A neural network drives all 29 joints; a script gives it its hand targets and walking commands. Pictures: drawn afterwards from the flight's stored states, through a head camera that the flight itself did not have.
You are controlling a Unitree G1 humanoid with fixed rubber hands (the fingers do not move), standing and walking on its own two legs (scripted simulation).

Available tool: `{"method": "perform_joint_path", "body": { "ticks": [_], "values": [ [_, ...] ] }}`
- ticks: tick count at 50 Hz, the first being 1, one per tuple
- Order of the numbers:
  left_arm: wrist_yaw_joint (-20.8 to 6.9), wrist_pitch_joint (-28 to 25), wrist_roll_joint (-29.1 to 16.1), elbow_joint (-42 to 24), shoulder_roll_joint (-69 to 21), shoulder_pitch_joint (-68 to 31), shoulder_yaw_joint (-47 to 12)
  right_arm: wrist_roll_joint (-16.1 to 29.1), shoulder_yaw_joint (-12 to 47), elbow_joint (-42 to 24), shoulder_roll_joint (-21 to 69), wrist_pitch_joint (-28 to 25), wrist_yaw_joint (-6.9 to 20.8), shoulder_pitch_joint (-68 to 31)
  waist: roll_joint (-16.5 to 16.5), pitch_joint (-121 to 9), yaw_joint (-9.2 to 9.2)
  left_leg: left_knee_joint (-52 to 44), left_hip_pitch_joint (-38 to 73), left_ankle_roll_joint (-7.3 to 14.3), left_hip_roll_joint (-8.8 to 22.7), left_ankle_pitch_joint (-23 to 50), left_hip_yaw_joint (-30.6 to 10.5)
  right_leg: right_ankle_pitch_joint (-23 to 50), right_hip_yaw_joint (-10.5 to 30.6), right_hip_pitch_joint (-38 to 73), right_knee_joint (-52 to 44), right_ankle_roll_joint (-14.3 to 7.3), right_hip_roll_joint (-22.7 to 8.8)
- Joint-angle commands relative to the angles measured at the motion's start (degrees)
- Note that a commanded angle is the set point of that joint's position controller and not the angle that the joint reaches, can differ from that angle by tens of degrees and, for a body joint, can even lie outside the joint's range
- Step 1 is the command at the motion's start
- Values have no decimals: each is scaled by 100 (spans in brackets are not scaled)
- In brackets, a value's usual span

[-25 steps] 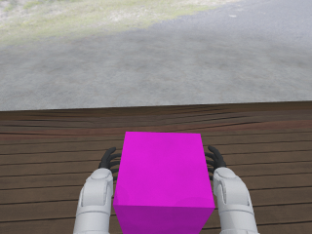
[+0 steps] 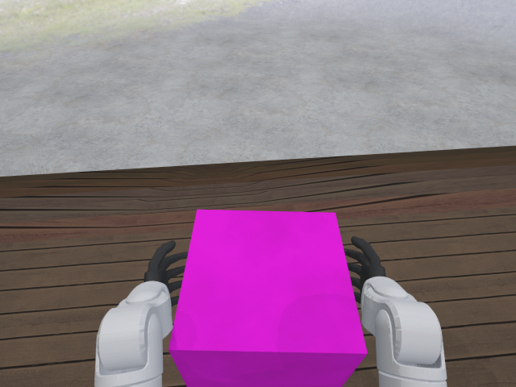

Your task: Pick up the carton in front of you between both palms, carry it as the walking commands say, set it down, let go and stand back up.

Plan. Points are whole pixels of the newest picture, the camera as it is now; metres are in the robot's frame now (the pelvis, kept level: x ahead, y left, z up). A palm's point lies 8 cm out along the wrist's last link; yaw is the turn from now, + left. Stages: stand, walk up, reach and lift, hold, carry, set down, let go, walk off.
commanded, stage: carry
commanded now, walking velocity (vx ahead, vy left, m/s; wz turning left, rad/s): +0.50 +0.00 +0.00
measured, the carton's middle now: (263, 311) +0.26 +0.01 +0.01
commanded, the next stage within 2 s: none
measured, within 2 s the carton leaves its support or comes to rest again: neither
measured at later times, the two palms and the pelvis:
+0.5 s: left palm (202, 156) +0.55 +0.13 +0.09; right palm (345, 147) +0.58 -0.17 +0.09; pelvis +0.30 -0.04 +0.00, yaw +3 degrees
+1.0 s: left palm (211, 84) +0.91 +0.15 +0.08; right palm (314, 81) +0.91 -0.15 +0.09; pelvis +0.62 +0.00 +0.00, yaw +1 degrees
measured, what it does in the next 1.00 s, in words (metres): walks ahead: right foot, then left foot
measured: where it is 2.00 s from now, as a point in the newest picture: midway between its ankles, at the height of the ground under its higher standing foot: (261, 231)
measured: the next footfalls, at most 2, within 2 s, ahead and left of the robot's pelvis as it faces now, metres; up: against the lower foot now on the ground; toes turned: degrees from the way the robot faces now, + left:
right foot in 0.16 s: +0.24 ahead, -0.12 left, +0.00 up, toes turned -9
left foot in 0.64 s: +0.57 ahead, +0.08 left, +0.00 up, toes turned +13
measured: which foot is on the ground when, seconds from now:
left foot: down 0.00-0.18, up 0.20-0.62, down 0.64-1.00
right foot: up 0.00-0.14, down 0.16-0.66, up 0.68-1.00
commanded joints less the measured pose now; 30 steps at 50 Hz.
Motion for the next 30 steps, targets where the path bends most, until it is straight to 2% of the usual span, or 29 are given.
{"method": "perform_joint_path", "body": {
  "ticks": [1,5,6,7,8,9,10,11,12,13,14,15,17,22,26,28,30],
  "values": [
    [-1537,-3,-2445,-585,-5090,-3234,-4273,2378,3951,-852,5151,107,1399,-3008,485,-915,-147,-948,2054,703,1501,1552,-1480,678,-70,-1352,-871,69,-155],
    [-1379,95,-2223,-645,-4924,-3035,-4124,2495,3934,-775,4953,247,1483,-2852,852,-778,-115,-713,1229,427,1174,1802,-563,1672,-595,74,-2039,91,145],
    [-1361,122,-2175,-624,-4900,-2970,-4079,2502,3925,-744,4907,279,1496,-2836,775,-817,-48,-372,890,318,1085,1893,-327,2054,-777,766,-2361,54,257],
    [-1354,146,-2133,-578,-4854,-2915,-4028,2493,3922,-733,4862,311,1504,-2803,597,-947,-12,187,500,203,947,2172,-72,2060,-1002,1620,-2505,-9,402],
    [-1357,173,-2094,-504,-4805,-2862,-3980,2483,3904,-714,4784,344,1513,-2776,369,-1228,31,1004,-26,59,766,2223,209,1737,-929,2650,-2466,-79,315],
    [-1353,195,-2033,-397,-4753,-2758,-3927,2487,3883,-722,4652,387,1532,-2905,-350,-1459,204,2341,-834,-185,462,1214,392,770,453,3432,-2955,-233,-603],
    [-1351,182,-1929,-234,-4695,-2791,-3845,2549,3942,-801,4696,457,1547,-3126,-1781,-1566,211,3877,-2303,-389,-220,-670,146,300,3221,4171,-3762,-1020,-2099],
    [-1349,189,-1955,-254,-4804,-2838,-3843,2552,3931,-684,4768,475,1571,-3170,-1555,-1422,167,4746,-2933,-196,-31,-1181,-573,773,3656,4120,-3935,-1350,-2391],
    [-1351,176,-1991,-278,-4983,-2896,-3873,2574,3923,-623,4876,451,1602,-3184,-1168,-1331,149,5003,-3066,-41,228,-1067,-791,1541,3215,3891,-3793,-1302,-2209],
    [-1364,138,-2039,-384,-5151,-3022,-3943,2583,3911,-597,5047,400,1618,-3203,-635,-1388,132,4928,-3085,28,429,-750,-854,1932,2738,3768,-3708,-1194,-2087],
    [-1385,87,-2101,-505,-5329,-3196,-4039,2560,3926,-619,5177,336,1620,-3193,-297,-1322,102,4574,-2982,30,558,-390,-892,2285,2283,3500,-3770,-1018,-1953],
    [-1410,36,-2170,-608,-5460,-3306,-4116,2512,3954,-660,5263,270,1604,-3172,-312,-1352,88,4150,-2739,0,584,-175,-872,2503,1808,3354,-3868,-843,-1789],
    [-1456,-22,-2307,-789,-5544,-3328,-4236,2423,3974,-685,5494,157,1548,-2989,-570,-1375,95,3530,-2496,-51,425,-54,-632,2791,1242,3327,-3938,-738,-1584],
    [-1582,1,-2454,-909,-5202,-3056,-4320,2092,3932,-720,5313,56,1351,-2495,-854,-1009,104,1981,-2647,-120,190,649,-148,3576,409,3569,-3893,-681,-1214],
    [-1625,66,-2287,-663,-4997,-2635,-4200,2032,3906,-612,5179,140,1371,-2233,-983,-561,125,1044,-2281,-24,-17,1250,244,4317,-17,3498,-3810,-553,-1080],
    [-1624,79,-2235,-587,-4985,-2637,-4176,2108,3931,-599,5154,175,1433,-2328,-1041,-400,122,753,-1858,90,-80,1412,410,4734,-197,3428,-3581,-463,-1057],
    [-1621,79,-2217,-559,-4972,-2686,-4188,2177,3934,-523,5167,178,1492,-2362,-1028,-638,16,457,-674,168,-365,1395,727,5453,-607,3127,-2617,-281,-944]
  ]
}}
